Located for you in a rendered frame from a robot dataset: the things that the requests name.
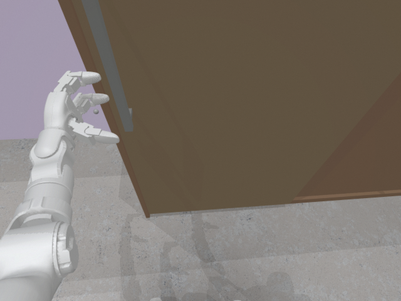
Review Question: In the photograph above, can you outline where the left robot upper arm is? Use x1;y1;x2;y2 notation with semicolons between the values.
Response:
0;221;79;301

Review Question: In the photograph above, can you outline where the robot left forearm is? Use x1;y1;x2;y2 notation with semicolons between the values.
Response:
0;129;75;244

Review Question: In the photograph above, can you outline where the handle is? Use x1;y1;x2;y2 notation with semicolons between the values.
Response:
81;0;133;132

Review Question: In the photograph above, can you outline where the robot left hand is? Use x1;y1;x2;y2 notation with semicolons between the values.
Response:
44;71;120;145

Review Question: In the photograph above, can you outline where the wardrobe door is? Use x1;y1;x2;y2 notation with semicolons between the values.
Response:
296;72;401;197
72;0;401;214

